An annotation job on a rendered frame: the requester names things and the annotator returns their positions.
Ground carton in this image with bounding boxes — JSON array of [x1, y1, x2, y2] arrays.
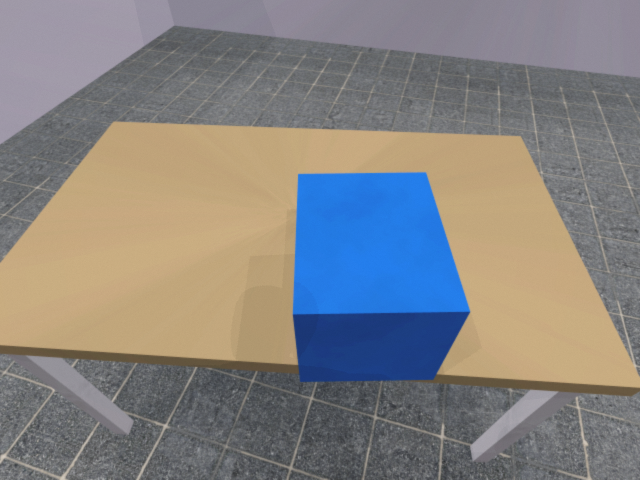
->
[[293, 172, 470, 382]]

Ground table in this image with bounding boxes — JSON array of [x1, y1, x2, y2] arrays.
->
[[0, 122, 640, 463]]

